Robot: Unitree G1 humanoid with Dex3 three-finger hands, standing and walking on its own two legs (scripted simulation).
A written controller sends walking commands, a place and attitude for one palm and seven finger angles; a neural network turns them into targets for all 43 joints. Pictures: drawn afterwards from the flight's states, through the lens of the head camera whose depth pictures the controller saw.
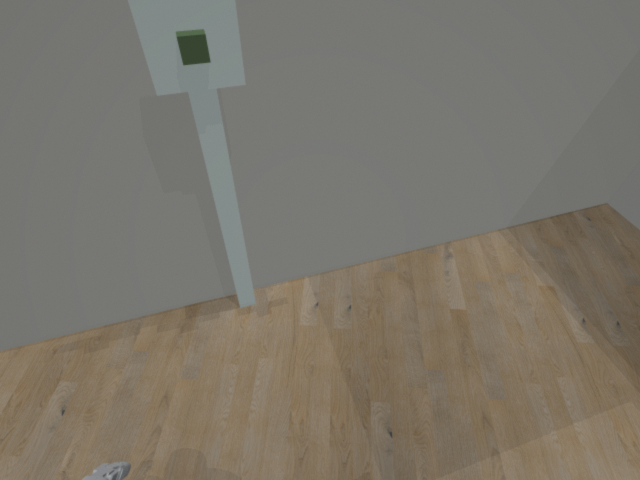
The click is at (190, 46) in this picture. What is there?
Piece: button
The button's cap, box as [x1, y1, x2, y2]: [176, 29, 210, 64]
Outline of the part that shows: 203,29 176,32 183,64 210,61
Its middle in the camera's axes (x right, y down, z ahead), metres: -0.24 -0.36 +0.72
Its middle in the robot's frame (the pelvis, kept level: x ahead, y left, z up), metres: +0.79 +0.29 +0.18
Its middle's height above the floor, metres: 0.95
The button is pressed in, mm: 0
